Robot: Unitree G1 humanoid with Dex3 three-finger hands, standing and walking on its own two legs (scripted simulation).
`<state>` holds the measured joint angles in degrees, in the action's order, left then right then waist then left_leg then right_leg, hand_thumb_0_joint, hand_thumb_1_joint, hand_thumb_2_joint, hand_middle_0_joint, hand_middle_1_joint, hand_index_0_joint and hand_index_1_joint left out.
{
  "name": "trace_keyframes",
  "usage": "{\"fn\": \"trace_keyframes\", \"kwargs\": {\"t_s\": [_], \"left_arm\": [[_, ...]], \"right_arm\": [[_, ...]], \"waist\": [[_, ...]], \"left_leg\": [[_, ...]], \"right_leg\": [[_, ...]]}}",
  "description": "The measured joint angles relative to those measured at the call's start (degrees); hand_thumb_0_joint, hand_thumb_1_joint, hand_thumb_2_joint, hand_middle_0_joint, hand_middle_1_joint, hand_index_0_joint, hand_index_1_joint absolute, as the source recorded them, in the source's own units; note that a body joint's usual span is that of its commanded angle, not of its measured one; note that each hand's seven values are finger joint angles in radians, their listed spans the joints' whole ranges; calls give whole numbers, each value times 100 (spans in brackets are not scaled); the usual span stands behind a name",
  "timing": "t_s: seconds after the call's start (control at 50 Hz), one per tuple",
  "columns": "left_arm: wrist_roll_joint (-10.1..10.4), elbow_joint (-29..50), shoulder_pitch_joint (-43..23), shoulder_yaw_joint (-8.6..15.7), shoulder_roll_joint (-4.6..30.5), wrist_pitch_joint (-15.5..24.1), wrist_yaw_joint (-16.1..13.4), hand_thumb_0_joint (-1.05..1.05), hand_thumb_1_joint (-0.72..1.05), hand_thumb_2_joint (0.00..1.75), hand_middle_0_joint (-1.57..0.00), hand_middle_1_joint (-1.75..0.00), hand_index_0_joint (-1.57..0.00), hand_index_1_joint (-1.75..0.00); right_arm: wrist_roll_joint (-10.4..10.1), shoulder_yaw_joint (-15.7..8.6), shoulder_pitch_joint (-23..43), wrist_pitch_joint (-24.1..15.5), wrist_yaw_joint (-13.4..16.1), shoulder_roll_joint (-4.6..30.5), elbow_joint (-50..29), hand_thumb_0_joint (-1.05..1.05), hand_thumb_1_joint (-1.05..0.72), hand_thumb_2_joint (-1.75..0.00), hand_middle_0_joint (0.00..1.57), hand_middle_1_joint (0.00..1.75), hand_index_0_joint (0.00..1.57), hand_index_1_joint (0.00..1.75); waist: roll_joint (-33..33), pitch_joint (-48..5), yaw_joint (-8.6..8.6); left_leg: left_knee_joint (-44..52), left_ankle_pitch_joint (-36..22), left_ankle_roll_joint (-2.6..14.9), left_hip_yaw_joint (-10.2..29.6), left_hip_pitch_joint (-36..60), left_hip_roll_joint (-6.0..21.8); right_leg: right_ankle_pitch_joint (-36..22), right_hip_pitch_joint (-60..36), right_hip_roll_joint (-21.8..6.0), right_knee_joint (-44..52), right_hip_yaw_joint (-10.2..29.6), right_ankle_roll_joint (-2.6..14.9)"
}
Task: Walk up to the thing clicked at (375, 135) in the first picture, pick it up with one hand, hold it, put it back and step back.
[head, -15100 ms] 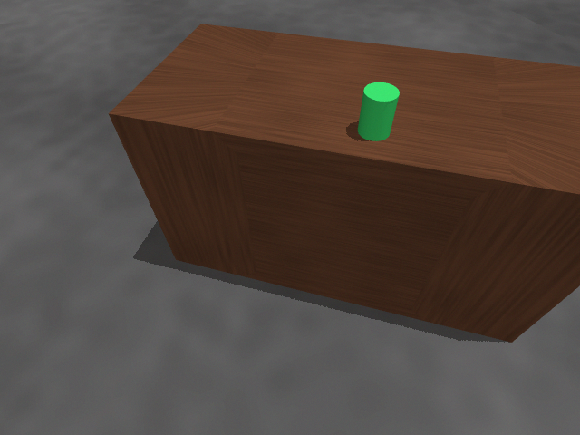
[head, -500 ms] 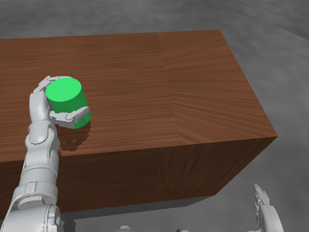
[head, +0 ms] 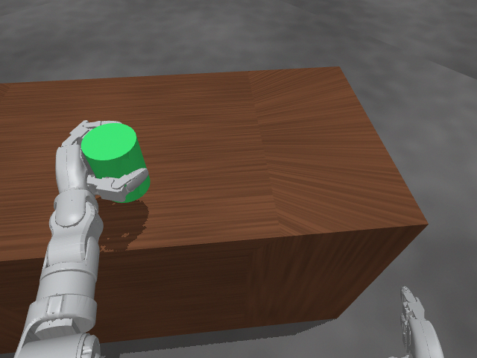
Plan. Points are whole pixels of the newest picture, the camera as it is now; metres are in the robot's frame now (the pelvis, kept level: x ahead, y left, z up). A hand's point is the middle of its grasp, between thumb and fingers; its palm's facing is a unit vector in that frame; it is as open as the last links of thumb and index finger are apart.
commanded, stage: lift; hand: left
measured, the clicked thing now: (119, 164) +0.41 +0.20 +0.10
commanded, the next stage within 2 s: hold in 0.88 s
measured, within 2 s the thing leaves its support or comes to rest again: neither
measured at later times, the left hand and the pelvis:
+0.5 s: hand (106, 155) +0.35 +0.18 +0.18, palm faces +0.25 -0.97 -0.03, open 10.9 cm; pelvis -0.01 +0.00 +0.02, yaw +1 degrees
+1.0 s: hand (98, 148) +0.33 +0.18 +0.22, palm faces +0.24 -0.97 -0.02, open 10.9 cm; pelvis -0.01 +0.00 +0.02, yaw +2 degrees
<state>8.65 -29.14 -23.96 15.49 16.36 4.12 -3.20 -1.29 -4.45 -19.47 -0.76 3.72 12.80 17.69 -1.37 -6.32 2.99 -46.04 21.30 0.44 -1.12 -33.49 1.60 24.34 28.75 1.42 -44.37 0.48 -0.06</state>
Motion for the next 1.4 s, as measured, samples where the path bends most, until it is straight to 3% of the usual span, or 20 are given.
{"fn": "trace_keyframes", "kwargs": {"t_s": [0.2, 0.38, 0.64, 1.04, 1.4], "left_arm": [[61, 1165, 320, -225, -223, -858, -159, -1, -49, 110, -65, -100, -66, -101], [107, 1930, 450, -233, -333, -1711, -226, -1, -50, 111, -65, -100, -66, -101], [161, 2781, 727, -292, -379, -2493, -218, -1, -50, 111, -65, -100, -66, -101], [265, 3294, 619, -239, -427, -3229, -214, -1, -50, 111, -65, -100, -66, -101], [358, 3878, 686, -185, -392, -3674, -131, -1, -50, 111, -65, -100, -66, -101]], "right_arm": [[-58, 23, 20, -137, 86, -44, 243, -1, 53, -6, 5, 5, 5, 5], [-74, 26, 73, -386, 152, -68, 678, -1, 53, -5, 5, 5, 5, 5], [-49, 32, 380, -825, 275, -58, 1338, -1, 53, -6, 5, 5, 5, 5], [-54, -62, 553, -1268, 369, -25, 1975, -1, 51, -6, 5, 5, 5, 5], [-62, -49, 558, -1418, 383, -51, 1958, -1, 50, -7, 5, 5, 5, 5]], "waist": [[-125, 66, -138], [-175, 201, -205], [-199, 309, -263], [-249, 341, -325], [-273, 328, -369]], "left_leg": [[266, -88, 11, -20, 501, -38], [615, -285, 3, -3, 920, -84], [983, -503, -11, 48, 1327, -127], [1269, -629, -15, 62, 1630, -152], [1348, -625, -10, 91, 1742, -176]], "right_leg": [[-81, -491, -38, 249, 17, -15], [-225, -887, -80, 523, -5, -7], [-392, -1288, -117, 832, -61, 8], [-491, -1580, -140, 1084, -77, 12], [-489, -1717, -161, 1189, -109, 6]]}}
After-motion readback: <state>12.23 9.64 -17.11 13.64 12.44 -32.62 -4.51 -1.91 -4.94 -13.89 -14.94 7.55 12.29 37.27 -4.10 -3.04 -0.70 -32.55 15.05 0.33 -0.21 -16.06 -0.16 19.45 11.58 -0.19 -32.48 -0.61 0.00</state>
